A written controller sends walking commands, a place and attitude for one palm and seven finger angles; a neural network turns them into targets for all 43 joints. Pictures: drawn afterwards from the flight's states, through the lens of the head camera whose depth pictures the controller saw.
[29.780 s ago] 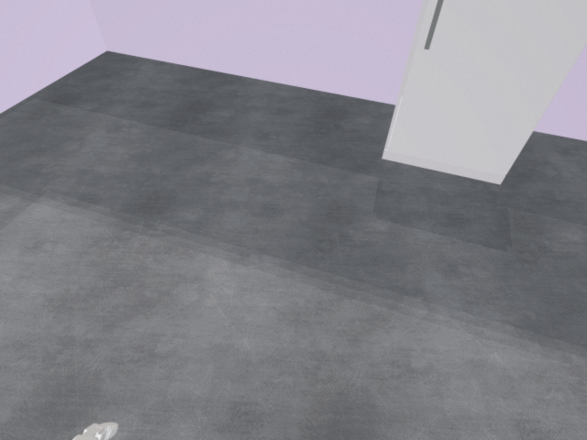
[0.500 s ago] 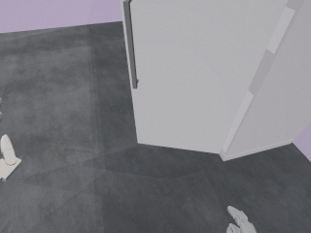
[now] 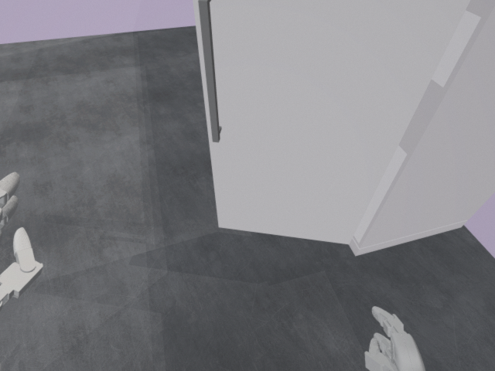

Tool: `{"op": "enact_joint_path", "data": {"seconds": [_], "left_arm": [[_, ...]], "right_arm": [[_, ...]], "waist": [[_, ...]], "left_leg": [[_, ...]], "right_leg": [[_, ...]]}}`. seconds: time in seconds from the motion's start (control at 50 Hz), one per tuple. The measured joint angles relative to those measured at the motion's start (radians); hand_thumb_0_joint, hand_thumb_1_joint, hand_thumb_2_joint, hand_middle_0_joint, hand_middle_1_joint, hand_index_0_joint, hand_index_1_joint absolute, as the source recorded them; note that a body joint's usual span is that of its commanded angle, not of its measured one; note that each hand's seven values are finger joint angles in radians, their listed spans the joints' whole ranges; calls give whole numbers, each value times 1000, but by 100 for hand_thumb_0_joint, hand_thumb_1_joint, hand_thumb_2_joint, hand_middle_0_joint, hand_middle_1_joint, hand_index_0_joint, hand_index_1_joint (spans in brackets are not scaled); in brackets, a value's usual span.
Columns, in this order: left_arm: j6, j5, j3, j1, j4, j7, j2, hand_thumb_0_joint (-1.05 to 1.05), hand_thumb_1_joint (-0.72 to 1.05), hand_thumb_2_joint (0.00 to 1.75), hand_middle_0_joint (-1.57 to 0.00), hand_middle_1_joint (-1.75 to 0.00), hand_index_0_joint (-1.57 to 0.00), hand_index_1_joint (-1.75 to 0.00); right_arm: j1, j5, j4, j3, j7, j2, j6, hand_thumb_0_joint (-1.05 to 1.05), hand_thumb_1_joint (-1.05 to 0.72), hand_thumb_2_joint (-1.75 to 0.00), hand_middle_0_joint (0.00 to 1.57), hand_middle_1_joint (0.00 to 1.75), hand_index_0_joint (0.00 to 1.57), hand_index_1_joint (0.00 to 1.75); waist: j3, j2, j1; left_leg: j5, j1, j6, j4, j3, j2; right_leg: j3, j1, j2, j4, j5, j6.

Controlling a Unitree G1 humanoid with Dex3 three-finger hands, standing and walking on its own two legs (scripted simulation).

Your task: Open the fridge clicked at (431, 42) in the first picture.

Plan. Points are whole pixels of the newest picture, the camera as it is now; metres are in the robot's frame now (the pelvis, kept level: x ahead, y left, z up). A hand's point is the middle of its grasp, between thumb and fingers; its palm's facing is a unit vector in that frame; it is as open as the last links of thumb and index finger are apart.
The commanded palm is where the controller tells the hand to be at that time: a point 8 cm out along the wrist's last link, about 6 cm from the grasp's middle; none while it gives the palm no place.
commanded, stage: let the arm hang, fingers relaxed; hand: left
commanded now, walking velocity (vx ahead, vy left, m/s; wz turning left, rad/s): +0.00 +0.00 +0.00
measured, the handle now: (213, 78) +0.79 +0.15 +0.08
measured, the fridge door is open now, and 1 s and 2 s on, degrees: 66 66 66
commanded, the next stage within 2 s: look to check the result in 1.08 s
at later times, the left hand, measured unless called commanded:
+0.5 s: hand out of the picture -0.01 +0.22 -0.17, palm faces -0.03 -0.97 -0.23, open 7.1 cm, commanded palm none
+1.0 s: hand out of the picture +0.08 +0.23 -0.16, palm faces -0.05 -0.97 -0.26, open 7.3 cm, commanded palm none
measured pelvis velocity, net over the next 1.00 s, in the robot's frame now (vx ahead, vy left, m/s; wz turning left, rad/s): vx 0.00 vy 0.02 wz -0.02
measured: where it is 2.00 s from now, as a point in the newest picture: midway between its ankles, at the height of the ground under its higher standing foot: outside the picture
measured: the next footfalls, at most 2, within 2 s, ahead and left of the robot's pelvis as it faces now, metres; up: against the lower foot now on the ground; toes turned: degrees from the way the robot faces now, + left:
none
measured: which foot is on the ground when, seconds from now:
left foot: down 0.00-1.00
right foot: down 0.00-1.00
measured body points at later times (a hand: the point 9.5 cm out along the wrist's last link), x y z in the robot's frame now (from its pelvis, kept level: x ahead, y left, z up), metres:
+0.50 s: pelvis -0.02 +0.01 +0.00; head +0.02 +0.02 +0.45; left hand -0.01 +0.27 -0.16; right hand -0.02 -0.24 -0.14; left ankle +0.00 +0.11 -0.74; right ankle +0.00 -0.10 -0.74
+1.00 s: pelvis +0.00 +0.02 +0.01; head +0.02 +0.02 +0.46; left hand +0.08 +0.28 -0.14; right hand +0.05 -0.24 -0.14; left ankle +0.00 +0.11 -0.74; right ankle +0.00 -0.10 -0.74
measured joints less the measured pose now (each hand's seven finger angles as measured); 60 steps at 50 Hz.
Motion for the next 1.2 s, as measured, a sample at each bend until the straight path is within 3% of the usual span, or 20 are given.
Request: {"op": "enact_joint_path", "data": {"seconds": [0.06,0.12,0.2,0.26,0.3,0.36,0.62,1.0,1.2], "left_arm": [[74,38,-144,-156,349,-81,-8,0,90,90,-21,-30,-21,-30],[171,55,-262,-253,711,-124,-63,0,90,90,-20,-30,-20,-29],[225,66,-370,-285,1040,-142,-151,1,91,90,-20,-30,-20,-29],[232,65,-416,-278,1191,-148,-213,1,91,90,-20,-30,-20,-29],[220,55,-393,-277,1252,-127,-229,0,96,90,-21,-30,-21,-30],[204,58,-386,-279,1321,-131,-200,-2,100,90,-21,-30,-21,-30],[184,57,-375,-297,1496,-136,-157,0,92,90,-20,-30,-20,-29],[162,59,-384,-412,1510,-140,-170,0,91,90,-20,-30,-20,-29],[160,57,-381,-413,1524,-142,-144,0,91,90,-20,-30,-21,-29]], "right_arm": [[-27,-7,90,-10,59,-62,23,0,-90,-90,20,30,20,30],[-49,-22,144,-11,77,-88,69,0,-90,-90,20,30,20,30],[-24,-40,189,-1,78,-68,104,0,-90,-90,20,30,20,30],[14,-46,241,11,74,-41,119,0,-90,-90,20,30,20,30],[43,-46,284,14,69,-22,125,0,-90,-90,20,30,20,30],[75,-46,346,15,62,-1,132,0,-90,-90,20,30,20,30],[78,-36,456,-4,51,18,117,0,-90,-90,20,30,20,30],[-26,-35,493,-6,52,-23,89,0,-90,-90,20,30,20,30],[-39,-33,506,-7,51,-47,88,0,-90,-90,20,30,20,30]], "waist": [[-26,39,14],[-33,52,-5],[2,1,-33],[39,-51,-38],[59,-75,-32],[81,-84,-21],[80,-6,-22],[51,-25,-24],[62,-34,-26]], "left_leg": [[-20,-53,11,62,-11,-15],[-34,-83,22,102,-6,-29],[-24,-73,23,90,5,-37],[-3,-50,19,52,6,-34],[14,-41,16,27,-2,-28],[34,-30,12,-4,-11,-20],[62,21,30,-78,13,-29],[69,92,38,-151,33,-47],[68,119,33,-180,30,-44]], "right_leg": [[-13,-51,-17,71,-29,6],[-8,-92,-34,135,-56,12],[2,-97,-42,151,-59,12],[4,-76,-37,115,-37,10],[-4,-60,-30,76,-15,7],[-13,-35,-20,20,16,3],[12,13,-26,-64,58,20],[34,57,-41,-92,48,34],[32,85,-37,-123,48,30]]}}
